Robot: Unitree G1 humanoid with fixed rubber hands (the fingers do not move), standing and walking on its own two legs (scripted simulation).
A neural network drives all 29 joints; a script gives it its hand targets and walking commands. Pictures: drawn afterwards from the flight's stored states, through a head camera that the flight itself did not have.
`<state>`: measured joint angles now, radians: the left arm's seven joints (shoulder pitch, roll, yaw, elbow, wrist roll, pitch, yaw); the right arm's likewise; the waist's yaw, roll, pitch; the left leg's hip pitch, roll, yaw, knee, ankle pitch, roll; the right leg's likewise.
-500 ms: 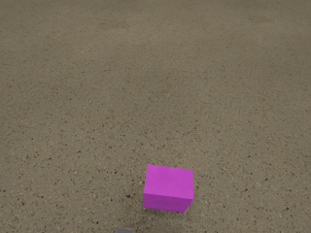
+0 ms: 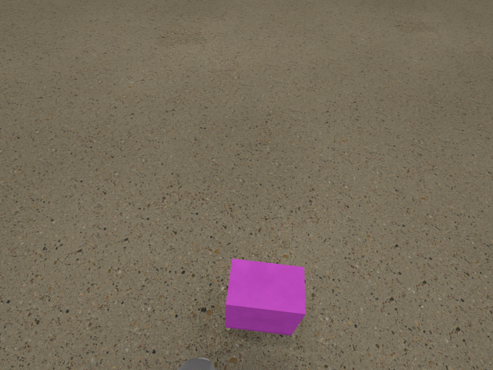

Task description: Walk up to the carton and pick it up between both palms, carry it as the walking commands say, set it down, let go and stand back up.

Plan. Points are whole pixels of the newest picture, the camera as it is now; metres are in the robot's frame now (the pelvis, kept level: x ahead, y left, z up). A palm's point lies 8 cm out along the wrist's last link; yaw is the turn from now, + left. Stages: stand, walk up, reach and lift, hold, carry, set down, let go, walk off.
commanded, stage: walk up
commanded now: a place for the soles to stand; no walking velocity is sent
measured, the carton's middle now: (263, 298) +0.45 -0.07 -0.62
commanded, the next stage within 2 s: reach and lift in 0.68 s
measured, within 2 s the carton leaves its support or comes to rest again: neither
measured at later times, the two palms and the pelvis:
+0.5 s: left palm out of the picture +0.03 +0.23 -0.15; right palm out of the picture +0.06 -0.25 -0.12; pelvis +0.00 -0.02 +0.00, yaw +2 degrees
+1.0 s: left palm (129, 341) +0.18 +0.22 -0.12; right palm out of the picture +0.13 -0.21 -0.12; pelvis -0.02 +0.02 -0.02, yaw -10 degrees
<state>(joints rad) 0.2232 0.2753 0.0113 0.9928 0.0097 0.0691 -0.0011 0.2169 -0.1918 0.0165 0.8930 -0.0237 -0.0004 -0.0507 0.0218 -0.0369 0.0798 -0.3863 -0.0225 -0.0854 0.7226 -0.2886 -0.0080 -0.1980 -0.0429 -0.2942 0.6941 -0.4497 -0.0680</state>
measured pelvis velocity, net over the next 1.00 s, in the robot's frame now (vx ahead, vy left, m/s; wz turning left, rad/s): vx -0.02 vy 0.02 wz -0.17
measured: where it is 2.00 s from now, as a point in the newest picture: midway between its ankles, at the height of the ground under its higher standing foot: outside the picture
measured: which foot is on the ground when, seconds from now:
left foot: down 0.00-1.00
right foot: down 0.00-1.00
